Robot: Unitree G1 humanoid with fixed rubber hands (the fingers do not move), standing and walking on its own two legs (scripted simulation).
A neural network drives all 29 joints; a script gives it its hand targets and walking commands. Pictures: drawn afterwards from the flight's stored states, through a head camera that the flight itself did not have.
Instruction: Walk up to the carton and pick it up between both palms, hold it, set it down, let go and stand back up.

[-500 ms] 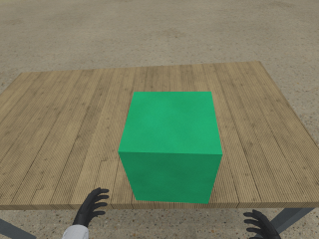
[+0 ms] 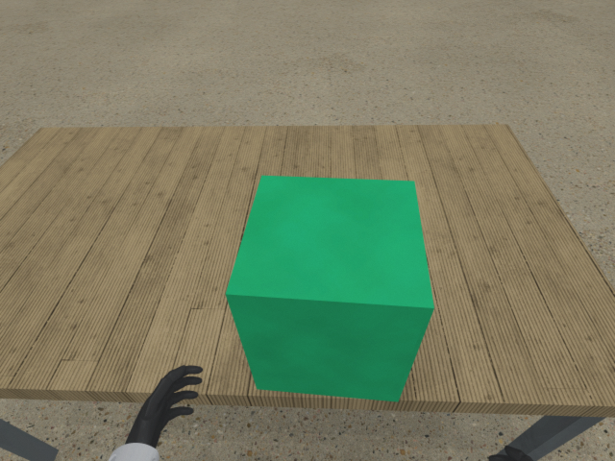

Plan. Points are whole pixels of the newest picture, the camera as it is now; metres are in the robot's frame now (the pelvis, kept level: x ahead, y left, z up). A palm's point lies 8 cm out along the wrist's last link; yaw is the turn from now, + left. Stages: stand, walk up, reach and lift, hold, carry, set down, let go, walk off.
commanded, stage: stand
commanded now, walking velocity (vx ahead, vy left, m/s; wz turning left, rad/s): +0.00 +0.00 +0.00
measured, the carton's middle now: (331, 290) +0.35 -0.01 +0.03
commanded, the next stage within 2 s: none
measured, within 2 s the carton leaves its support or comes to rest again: neither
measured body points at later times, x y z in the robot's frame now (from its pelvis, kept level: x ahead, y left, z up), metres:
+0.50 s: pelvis -0.01 +0.00 +0.00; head -0.01 +0.00 +0.45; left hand +0.20 +0.23 -0.03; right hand +0.11 -0.26 -0.10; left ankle +0.02 +0.14 -0.73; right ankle -0.01 -0.11 -0.73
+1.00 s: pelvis -0.01 +0.00 +0.00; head -0.01 +0.01 +0.45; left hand +0.20 +0.23 -0.03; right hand +0.11 -0.26 -0.10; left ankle +0.02 +0.14 -0.73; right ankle -0.01 -0.11 -0.73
